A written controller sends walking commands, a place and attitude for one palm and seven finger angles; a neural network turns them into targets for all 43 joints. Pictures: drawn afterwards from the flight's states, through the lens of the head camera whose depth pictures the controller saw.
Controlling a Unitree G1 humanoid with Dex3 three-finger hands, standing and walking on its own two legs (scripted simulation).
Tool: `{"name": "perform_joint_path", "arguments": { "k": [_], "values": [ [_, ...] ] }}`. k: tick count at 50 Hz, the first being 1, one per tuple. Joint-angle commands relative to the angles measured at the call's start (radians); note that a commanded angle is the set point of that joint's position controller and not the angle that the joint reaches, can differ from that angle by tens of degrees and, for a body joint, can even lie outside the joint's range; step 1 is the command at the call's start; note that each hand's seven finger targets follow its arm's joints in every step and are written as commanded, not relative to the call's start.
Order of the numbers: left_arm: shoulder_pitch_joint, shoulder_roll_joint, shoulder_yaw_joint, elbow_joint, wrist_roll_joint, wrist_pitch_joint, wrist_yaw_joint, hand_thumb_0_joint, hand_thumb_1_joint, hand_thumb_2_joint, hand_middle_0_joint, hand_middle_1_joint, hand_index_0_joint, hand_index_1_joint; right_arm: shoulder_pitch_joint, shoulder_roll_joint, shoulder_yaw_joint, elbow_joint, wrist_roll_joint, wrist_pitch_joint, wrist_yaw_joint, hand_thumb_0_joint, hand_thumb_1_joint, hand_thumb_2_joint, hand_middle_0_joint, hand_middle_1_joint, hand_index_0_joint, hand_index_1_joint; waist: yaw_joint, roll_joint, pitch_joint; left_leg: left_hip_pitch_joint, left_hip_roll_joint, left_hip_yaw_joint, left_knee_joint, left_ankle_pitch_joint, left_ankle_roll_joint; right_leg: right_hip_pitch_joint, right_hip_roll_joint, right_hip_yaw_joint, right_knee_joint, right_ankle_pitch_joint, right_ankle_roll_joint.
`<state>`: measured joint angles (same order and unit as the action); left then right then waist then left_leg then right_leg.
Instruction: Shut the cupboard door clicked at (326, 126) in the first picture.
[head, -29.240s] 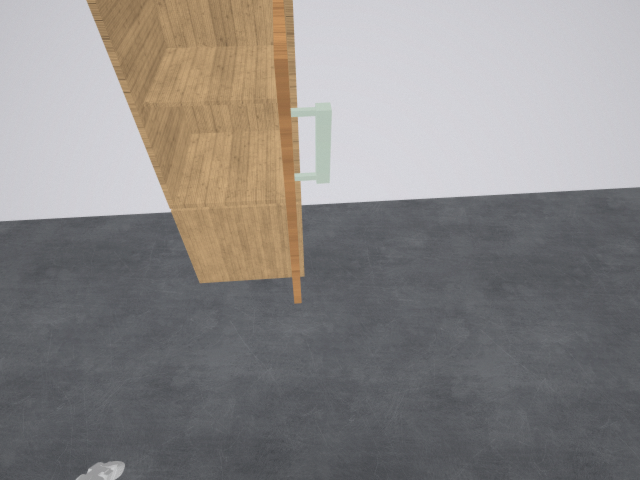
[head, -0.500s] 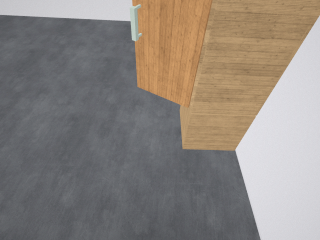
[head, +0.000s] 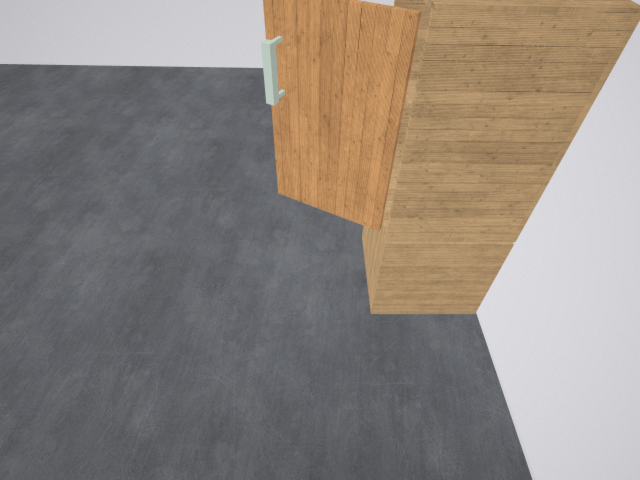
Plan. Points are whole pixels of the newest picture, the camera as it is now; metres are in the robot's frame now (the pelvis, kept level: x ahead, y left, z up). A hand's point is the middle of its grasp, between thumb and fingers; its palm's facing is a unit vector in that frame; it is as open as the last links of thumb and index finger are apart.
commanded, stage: let the arm hang, fingers relaxed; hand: left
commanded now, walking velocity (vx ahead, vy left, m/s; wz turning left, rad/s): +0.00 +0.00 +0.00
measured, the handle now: (275, 70) +0.98 +0.17 +0.08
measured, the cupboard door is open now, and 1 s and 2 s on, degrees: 61 61 61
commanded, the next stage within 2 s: look to check the result in 0.10 s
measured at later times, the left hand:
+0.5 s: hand out of the picture +0.02 +0.20 -0.17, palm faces +0.01 -0.97 -0.25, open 7.4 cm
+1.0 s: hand out of the picture +0.06 +0.20 -0.17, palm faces +0.07 -0.96 -0.26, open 7.4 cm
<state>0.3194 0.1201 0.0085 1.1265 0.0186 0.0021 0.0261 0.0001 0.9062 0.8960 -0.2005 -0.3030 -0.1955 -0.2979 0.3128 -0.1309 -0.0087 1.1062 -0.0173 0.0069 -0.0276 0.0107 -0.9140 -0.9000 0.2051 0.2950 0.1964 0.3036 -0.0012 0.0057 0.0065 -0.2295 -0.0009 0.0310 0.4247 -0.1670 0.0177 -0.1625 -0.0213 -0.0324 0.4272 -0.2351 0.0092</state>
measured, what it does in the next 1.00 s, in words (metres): stands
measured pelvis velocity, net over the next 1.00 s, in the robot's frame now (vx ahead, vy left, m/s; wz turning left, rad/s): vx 0.02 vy -0.01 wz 0.06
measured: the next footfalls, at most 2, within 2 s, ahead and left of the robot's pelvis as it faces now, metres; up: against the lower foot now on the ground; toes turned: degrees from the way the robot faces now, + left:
right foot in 1.48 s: +0.09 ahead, -0.15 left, +0.00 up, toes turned +22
left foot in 1.78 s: -0.01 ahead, +0.12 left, +0.00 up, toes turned +37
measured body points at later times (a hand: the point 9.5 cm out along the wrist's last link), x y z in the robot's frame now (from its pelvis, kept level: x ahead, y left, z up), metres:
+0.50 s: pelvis +0.01 +0.00 +0.00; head +0.02 -0.01 +0.45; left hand +0.02 +0.25 -0.15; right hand +0.02 -0.25 -0.16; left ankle +0.04 +0.11 -0.74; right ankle +0.00 -0.13 -0.74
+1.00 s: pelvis +0.02 -0.01 +0.00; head +0.04 -0.01 +0.45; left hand +0.06 +0.25 -0.15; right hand +0.07 -0.26 -0.16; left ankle +0.04 +0.11 -0.74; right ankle +0.00 -0.13 -0.74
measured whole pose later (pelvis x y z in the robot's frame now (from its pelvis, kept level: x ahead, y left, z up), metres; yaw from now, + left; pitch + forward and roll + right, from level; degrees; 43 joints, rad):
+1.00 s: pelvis +0.02 -0.01 +0.00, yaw +3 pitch -1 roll -1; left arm 0.19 0.22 0.03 1.07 0.02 0.01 0.02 0.00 0.90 0.90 -0.20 -0.30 -0.20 -0.30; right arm 0.20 -0.23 -0.02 1.07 -0.02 0.03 -0.01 0.00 -0.91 -0.90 0.20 0.29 0.20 0.30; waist -0.01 0.02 0.06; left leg -0.25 0.00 -0.02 0.50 -0.22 0.00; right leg -0.13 -0.02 -0.09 0.45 -0.29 0.00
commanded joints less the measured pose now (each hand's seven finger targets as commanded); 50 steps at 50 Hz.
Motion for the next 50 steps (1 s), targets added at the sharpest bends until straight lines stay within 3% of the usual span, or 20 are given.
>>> {"name": "perform_joint_path", "arguments": {
  "k": [1, 3, 10, 16, 25, 34, 40, 43, 45, 48, 49, 50],
  "values": [
    [0.075, 0.121, 0.025, -0.012, -0.003, -0.011, 0.01, 0.0, 0.9, 0.9, -0.2, -0.3, -0.2, -0.3, 0.056, -0.108, -0.015, -0.028, 0.002, -0.012, -0.01, 0.0, -0.9, -0.9, 0.2, 0.3, 0.2, 0.3, -0.005, 0.017, 0.094, -0.009, 0.089, -0.103, -0.114, -0.056, 0.011, -0.084, -0.068, 0.077, -0.104, -0.018, -0.047],
    [0.069, 0.137, 0.027, -0.014, -0.004, -0.014, 0.009, 0.0, 0.9, 0.9, -0.2, -0.3, -0.2, -0.3, 0.052, -0.121, -0.017, -0.031, 0.004, -0.012, -0.01, 0.0, -0.9, -0.9, 0.2, 0.3, 0.2, 0.3, -0.005, -0.005, 0.084, 0.003, 0.088, -0.098, -0.101, -0.029, 0.011, -0.078, -0.068, 0.079, -0.11, -0.016, -0.048],
    [0.036, 0.162, 0.03, -0.018, -0.006, -0.016, 0.007, 0.0, 0.9, 0.9, -0.2, -0.3, -0.2, -0.3, 0.024, -0.146, -0.019, -0.031, 0.003, -0.014, -0.008, 0.0, -0.9, -0.9, 0.2, 0.3, 0.2, 0.3, -0.007, 0.011, 0.073, 0.022, 0.091, -0.096, -0.093, 0.009, 0.009, -0.061, -0.075, 0.084, -0.118, -0.003, -0.05],
    [0.007, 0.187, 0.031, -0.021, -0.006, -0.014, 0.003, 0.0, 0.9, 0.9, -0.2, -0.3, -0.2, -0.3, -0.002, -0.173, -0.021, -0.03, 0.002, -0.011, -0.006, 0.0, -0.9, -0.9, 0.2, 0.3, 0.2, 0.3, -0.008, 0.003, 0.09, 0.026, 0.094, -0.101, -0.108, -0.028, 0.008, -0.069, -0.073, 0.089, -0.13, -0.029, -0.051],
    [-0.032, 0.229, 0.035, -0.027, -0.007, -0.021, 0.001, 0.0, 0.9, 0.9, -0.2, -0.3, -0.2, -0.3, -0.047, -0.213, -0.022, -0.032, 0.004, -0.019, -0.004, 0.0, -0.9, -0.9, 0.2, 0.3, 0.2, 0.3, -0.004, -0.004, 0.037, 0.068, 0.106, -0.101, -0.1, 0.085, 0.01, -0.018, -0.082, 0.087, -0.128, 0.07, -0.051],
    [-0.075, 0.26, 0.036, -0.031, -0.006, -0.021, -0.002, 0.0, 0.9, 0.9, -0.2, -0.3, -0.2, -0.3, -0.096, -0.243, -0.023, -0.033, 0.003, -0.018, -0.001, 0.0, -0.9, -0.9, 0.2, 0.3, 0.2, 0.3, -0.004, 0.011, 0.047, 0.074, 0.108, -0.1, -0.116, 0.077, 0.004, -0.007, -0.086, 0.09, -0.145, 0.069, -0.048],
    [-0.097, 0.278, 0.036, -0.034, -0.007, -0.025, -0.004, 0.0, 0.9, 0.9, -0.2, -0.3, -0.2, -0.3, -0.117, -0.263, -0.023, -0.036, 0.003, -0.02, -0.001, 0.0, -0.9, -0.9, 0.2, 0.3, 0.2, 0.3, -0.005, -0.003, 0.013, 0.097, 0.112, -0.1, -0.113, 0.111, 0.002, 0.018, -0.09, 0.093, -0.149, 0.115, -0.047],
    [-0.056, 0.221, 0.033, -0.037, -0.008, -0.011, 0.005, 0.0, 0.9, 0.9, -0.2, -0.3, -0.2, -0.3, -0.094, -0.189, -0.01, -0.043, 0.004, -0.006, 0.004, 0.0, -0.9, -0.9, 0.2, 0.3, 0.2, 0.3, 0.0, -0.016, 0.011, 0.056, 0.097, -0.095, -0.063, 0.171, -0.008, 0.036, -0.111, 0.056, -0.097, 0.174, -0.035],
    [-0.049, 0.238, 0.046, -0.051, -0.008, -0.001, 0.009, 0.0, 0.9, 0.9, -0.2, -0.3, -0.2, -0.3, -0.093, -0.188, -0.016, -0.054, 0.002, 0.004, 0.005, 0.0, -0.9, -0.9, 0.2, 0.3, 0.2, 0.3, 0.005, -0.013, 0.017, 0.001, 0.084, -0.094, -0.019, 0.174, -0.012, 0.051, -0.134, 0.044, -0.06, 0.188, -0.042],
    [-0.045, 0.273, 0.071, -0.087, -0.003, 0.007, 0.013, 0.0, 0.9, 0.9, -0.2, -0.3, -0.2, -0.3, -0.097, -0.186, -0.03, -0.091, 0.002, 0.017, 0.009, 0.0, -0.9, -0.9, 0.2, 0.3, 0.2, 0.3, 0.011, -0.091, 0.015, -0.073, 0.039, -0.061, 0.122, 0.13, -0.023, 0.056, -0.214, 0.07, -0.056, 0.207, -0.096],
    [-0.05, 0.279, 0.078, -0.105, -0.002, 0.009, 0.015, 0.0, 0.9, 0.9, -0.2, -0.3, -0.2, -0.3, -0.098, -0.179, -0.036, -0.102, 0.0, 0.021, 0.011, 0.0, -0.9, -0.9, 0.2, 0.3, 0.2, 0.3, 0.01, -0.124, 0.01, -0.091, 0.033, -0.043, 0.193, 0.073, -0.028, 0.051, -0.256, 0.079, -0.059, 0.228, -0.123],
    [-0.059, 0.28, 0.082, -0.123, 0.0, 0.01, 0.016, 0.0, 0.9, 0.9, -0.2, -0.3, -0.2, -0.3, -0.104, -0.173, -0.041, -0.119, -0.002, 0.027, 0.012, 0.0, -0.9, -0.9, 0.2, 0.3, 0.2, 0.3, 0.011, -0.153, 0.032, -0.12, 0.027, -0.031, 0.282, -0.065, -0.033, 0.032, -0.293, 0.085, -0.067, 0.258, -0.153]
  ]
}}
